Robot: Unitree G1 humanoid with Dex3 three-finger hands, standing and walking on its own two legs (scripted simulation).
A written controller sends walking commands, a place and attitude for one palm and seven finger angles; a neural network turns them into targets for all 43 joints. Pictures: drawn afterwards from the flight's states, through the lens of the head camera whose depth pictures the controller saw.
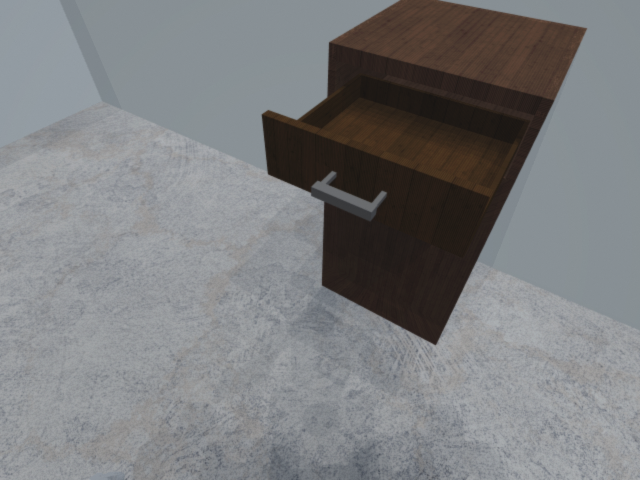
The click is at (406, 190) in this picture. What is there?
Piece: drawer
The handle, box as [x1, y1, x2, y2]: [311, 171, 386, 220]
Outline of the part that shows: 311,186 312,196 368,220 370,220 373,217 376,208 386,195 386,192 381,191 371,203 334,188 328,184 336,175 336,173 333,171 331,171 320,182 317,181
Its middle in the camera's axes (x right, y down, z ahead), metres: +0.05 -0.08 +0.68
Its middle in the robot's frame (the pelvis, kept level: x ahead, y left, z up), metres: +0.57 -0.02 +0.04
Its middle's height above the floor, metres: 0.81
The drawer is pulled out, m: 0.28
